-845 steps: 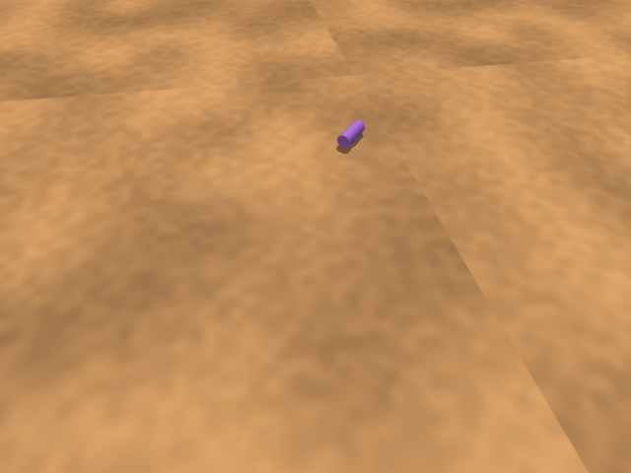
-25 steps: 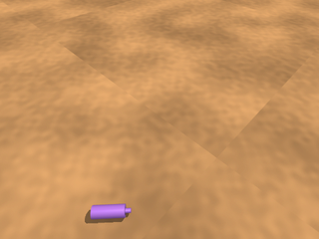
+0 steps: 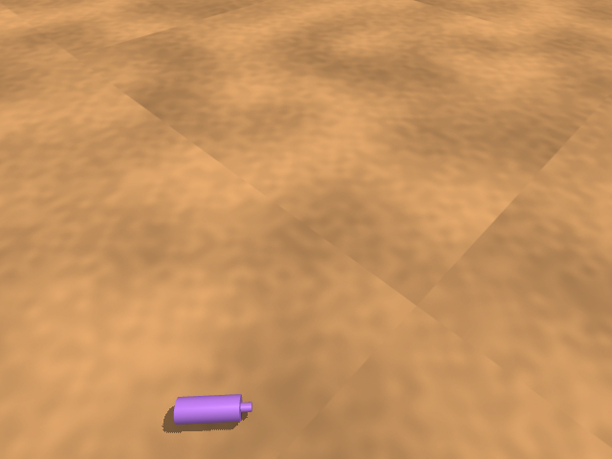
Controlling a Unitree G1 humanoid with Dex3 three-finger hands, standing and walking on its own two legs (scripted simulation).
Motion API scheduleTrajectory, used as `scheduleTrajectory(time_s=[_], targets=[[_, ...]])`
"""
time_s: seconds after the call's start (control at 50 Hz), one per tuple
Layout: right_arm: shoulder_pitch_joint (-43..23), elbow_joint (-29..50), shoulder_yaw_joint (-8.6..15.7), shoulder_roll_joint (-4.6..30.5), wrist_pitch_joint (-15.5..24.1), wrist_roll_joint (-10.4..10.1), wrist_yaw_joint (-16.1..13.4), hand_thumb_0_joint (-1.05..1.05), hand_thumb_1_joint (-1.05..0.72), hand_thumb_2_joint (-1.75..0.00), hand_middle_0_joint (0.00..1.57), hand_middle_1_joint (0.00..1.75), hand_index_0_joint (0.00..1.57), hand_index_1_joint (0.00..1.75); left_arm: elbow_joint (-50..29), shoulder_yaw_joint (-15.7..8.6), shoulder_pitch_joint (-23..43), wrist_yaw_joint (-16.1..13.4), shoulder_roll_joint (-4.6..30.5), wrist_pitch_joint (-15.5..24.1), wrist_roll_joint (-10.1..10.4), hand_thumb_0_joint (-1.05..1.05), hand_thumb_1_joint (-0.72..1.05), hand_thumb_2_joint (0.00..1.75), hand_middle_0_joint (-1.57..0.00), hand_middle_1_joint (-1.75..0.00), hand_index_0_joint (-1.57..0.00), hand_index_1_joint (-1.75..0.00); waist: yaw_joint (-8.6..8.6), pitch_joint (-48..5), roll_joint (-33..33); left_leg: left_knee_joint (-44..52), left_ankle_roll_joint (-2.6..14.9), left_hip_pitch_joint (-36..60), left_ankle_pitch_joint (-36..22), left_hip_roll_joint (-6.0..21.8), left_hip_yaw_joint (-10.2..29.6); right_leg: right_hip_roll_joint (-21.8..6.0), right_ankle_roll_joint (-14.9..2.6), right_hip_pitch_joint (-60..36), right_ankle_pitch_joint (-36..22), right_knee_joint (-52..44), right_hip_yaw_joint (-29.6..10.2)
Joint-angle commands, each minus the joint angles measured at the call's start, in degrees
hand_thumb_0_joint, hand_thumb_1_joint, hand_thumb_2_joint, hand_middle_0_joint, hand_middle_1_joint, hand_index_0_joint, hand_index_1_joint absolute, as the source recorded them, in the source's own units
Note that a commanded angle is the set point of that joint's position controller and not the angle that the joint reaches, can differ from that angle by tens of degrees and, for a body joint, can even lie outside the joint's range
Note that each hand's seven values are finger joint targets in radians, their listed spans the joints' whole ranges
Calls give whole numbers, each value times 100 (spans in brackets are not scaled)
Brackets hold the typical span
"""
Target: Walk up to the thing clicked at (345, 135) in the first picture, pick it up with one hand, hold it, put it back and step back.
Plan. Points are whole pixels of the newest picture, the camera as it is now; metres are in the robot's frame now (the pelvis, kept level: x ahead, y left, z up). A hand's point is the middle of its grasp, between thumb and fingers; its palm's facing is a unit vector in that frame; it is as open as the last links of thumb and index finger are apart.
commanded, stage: rise first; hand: left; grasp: from above
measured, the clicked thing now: (214, 408) +0.45 +0.27 -0.75
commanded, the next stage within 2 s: none
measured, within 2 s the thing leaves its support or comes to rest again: neither
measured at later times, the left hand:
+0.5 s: hand out of the picture +0.13 +0.26 -0.19, palm faces -0.08 -0.91 -0.40, open 12.4 cm
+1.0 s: hand out of the picture +0.12 +0.27 -0.23, palm faces -0.18 -0.86 -0.47, open 14.2 cm
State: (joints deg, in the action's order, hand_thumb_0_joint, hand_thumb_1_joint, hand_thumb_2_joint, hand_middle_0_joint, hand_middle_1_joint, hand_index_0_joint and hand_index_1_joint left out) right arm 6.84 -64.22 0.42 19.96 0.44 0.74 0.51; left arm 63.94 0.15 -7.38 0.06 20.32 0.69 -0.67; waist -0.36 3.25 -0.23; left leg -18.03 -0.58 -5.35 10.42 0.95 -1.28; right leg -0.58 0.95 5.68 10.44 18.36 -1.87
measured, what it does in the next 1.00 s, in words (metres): lowers itself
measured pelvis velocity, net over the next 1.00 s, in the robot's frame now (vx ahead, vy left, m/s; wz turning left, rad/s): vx -0.01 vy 0.01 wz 0.03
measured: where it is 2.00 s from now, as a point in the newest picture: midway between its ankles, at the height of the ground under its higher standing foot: outside the picture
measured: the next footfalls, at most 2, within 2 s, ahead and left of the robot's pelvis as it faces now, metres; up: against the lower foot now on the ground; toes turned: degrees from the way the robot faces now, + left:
none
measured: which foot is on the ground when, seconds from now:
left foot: down 0.00-1.00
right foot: down 0.00-1.00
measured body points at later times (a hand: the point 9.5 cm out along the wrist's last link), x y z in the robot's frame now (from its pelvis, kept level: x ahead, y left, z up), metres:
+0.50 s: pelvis -0.01 +0.01 -0.04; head +0.06 +0.01 +0.41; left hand +0.14 +0.31 -0.16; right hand +0.12 -0.25 -0.15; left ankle -0.01 +0.12 -0.75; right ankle +0.00 -0.13 -0.75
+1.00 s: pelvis -0.01 +0.01 -0.10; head +0.09 +0.03 +0.34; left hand +0.13 +0.32 -0.20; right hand +0.18 -0.23 -0.18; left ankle -0.01 +0.12 -0.75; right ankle +0.00 -0.13 -0.75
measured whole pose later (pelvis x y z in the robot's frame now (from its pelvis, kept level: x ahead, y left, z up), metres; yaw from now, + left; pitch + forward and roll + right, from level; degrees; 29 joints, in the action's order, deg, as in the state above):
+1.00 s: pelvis -0.01 +0.01 -0.10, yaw +2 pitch +19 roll -3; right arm 11.3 -30.2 1.6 13.2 7.8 0.0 -0.6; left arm 21.5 -6.7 -16.7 0.5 19.3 -13.9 -15.5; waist -2.0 -7.3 0.5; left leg -67.6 0.1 -54.7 31.7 0.9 2.5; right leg -0.3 1.6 52.2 31.0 64.4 1.1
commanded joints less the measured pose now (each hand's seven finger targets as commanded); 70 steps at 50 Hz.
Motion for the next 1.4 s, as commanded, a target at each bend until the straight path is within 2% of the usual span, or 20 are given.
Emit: scheduleTrajectory(time_s=[0.0,0.04,0.06,0.08,0.1,0.12,0.16,0.2,0.22,0.26,0.4,0.52,0.62,0.86,1.02,1.1,1.18,1.24,1.34,1.38], targets=[[-134,302,215,1221,113,-34,-87,0,-90,-90,20,30,20,30,-342,-221,164,-69,1220,101,16,0,90,90,-20,-30,-20,-30,4,-310,25,302,153,43,-605,654,495,-656,-215,91,-826,-297,-441],[-124,299,218,1221,113,-21,-83,0,-92,-91,20,30,20,30,-337,-227,141,-64,1246,101,12,0,83,92,-17,-38,-17,-38,4,-381,39,299,162,101,-575,680,502,-665,-228,88,-723,-265,-450],[-170,1956,-68,251,421,-412,-186,0,-100,-93,20,30,20,30,-2348,-191,2152,-163,184,668,277,0,77,95,-24,-46,-21,-46,-593,-14,209,-172,124,-815,198,-119,-169,57,-128,1259,-129,75,177],[127,1667,-40,417,442,-422,-243,0,-97,-92,20,30,20,30,-1986,-355,2867,-184,546,618,258,0,69,98,-21,-54,-18,-54,-436,-315,-72,-286,147,-750,303,-119,-143,55,-104,956,72,131,227],[295,1582,33,620,394,-414,-284,0,-97,-92,20,30,20,30,-914,-726,1820,-218,1111,375,134,0,61,100,-16,-62,-13,-62,-336,-135,-181,-376,155,-965,435,-139,-115,104,-155,1043,326,181,292],[353,1704,122,613,335,-399,-273,0,-94,-91,20,30,20,30,-518,-752,1237,-128,993,267,80,0,53,97,-14,-70,-13,-70,-141,-135,-11,-559,123,-1157,313,-126,-148,117,-179,1162,296,368,308],[556,1886,313,634,407,-305,-344,0,-91,-90,20,30,20,30,-1020,-1065,1892,-40,1607,343,-204,0,38,97,-10,-86,-11,-86,-87,-1081,-21,-957,140,-1174,-54,-150,-104,61,-152,1106,-117,736,248],[743,2078,422,553,454,-197,-290,0,-95,-91,20,30,20,30,-418,-1110,880,136,1366,199,-594,0,22,95,-6,-102,-9,-99,-44,-1567,-58,-1460,130,-1545,-418,-205,-41,42,-156,1149,-503,1250,269],[794,2195,470,531,451,-172,-254,0,-94,-91,20,30,20,30,-400,-1171,496,196,1254,138,-697,0,14,98,-4,-105,-7,-102,139,-1712,13,-1576,109,-1628,-558,-237,-34,49,-182,1137,-583,1397,275],[721,2512,519,490,457,-194,-247,0,-93,-91,20,30,20,30,-1112,-1224,522,179,1267,18,-807,0,-2,98,-3,-110,-6,-106,269,-2011,376,-1572,61,-1523,-613,-267,-44,66,-205,1135,-561,1468,262],[422,3230,464,392,535,-250,-193,0,-89,-90,20,30,20,30,-2022,-962,588,32,863,-797,-931,0,-49,98,-6,-108,-7,-108,-25,-1385,49,-1916,48,-2209,211,-118,113,160,-192,2139,416,1786,415],[629,3477,508,292,768,-190,-209,0,-88,-89,20,30,20,30,-3052,-1097,412,40,885,-705,-1086,0,-55,100,-6,-107,-5,-107,-103,-1894,149,-2774,66,-2665,192,-98,127,129,-167,2790,374,2663,369],[645,3623,532,301,864,-171,-256,0,-90,-90,20,30,20,30,-3854,-1185,-239,7,1035,-806,-1386,0,-59,102,-7,-107,-5,-108,-76,-2359,596,-3200,15,-2645,-563,-8,245,121,-204,3131,-32,3203,376],[536,4000,502,267,969,-115,-198,0,-93,-91,20,30,20,30,-4776,-1038,-1146,-14,780,-1349,-1455,0,-58,96,-8,-107,-9,-106,-124,-2437,553,-3856,32,-3324,-804,108,492,160,-214,3901,178,3934,489],[449,4222,490,231,1060,-127,-149,0,-95,-91,20,30,20,30,-5242,-1150,-1170,-51,929,-1318,-1635,0,-61,98,-10,-106,-9,-106,-125,-2521,555,-4239,41,-4021,210,22,481,154,-230,4416,635,4337,457],[342,4125,440,261,1165,-136,-164,0,-98,-92,20,30,20,30,-4606,-1156,-202,-101,1179,-1011,-2039,0,-61,97,-11,-106,-11,-106,-355,-2333,358,-4902,112,-4905,880,-43,393,143,-219,5164,1013,4810,400],[238,3929,474,379,1310,-105,-126,0,-97,-92,20,30,20,30,-3998,-1328,562,-109,1572,-367,-2497,0,-61,98,-11,-104,-10,-105,-272,-2698,538,-5610,93,-5644,1333,-90,356,118,-221,6081,1422,5609,324],[239,3741,528,440,1381,-103,-90,0,-97,-92,20,30,20,30,-3887,-1120,885,-81,1570,133,-2814,0,-61,97,-13,-104,-12,-104,-245,-3262,616,-6086,96,-5982,1397,-129,313,116,-227,6425,1417,6083,275],[219,3474,582,589,1292,-128,-49,0,-98,-92,20,30,20,30,-3427,-1627,1765,-258,2575,702,-3476,0,-61,99,-15,-103,-13,-104,-21,-3940,712,-6963,117,-6753,1288,-162,253,151,-236,7134,1347,6831,263],[256,3376,592,595,1211,-136,-15,0,-97,-92,20,30,20,30,-3161,-1569,1994,-356,2538,790,-3738,0,-61,101,-11,-106,-10,-107,-15,-4151,724,-7197,117,-6907,1111,-147,272,162,-259,7412,1272,7123,314]])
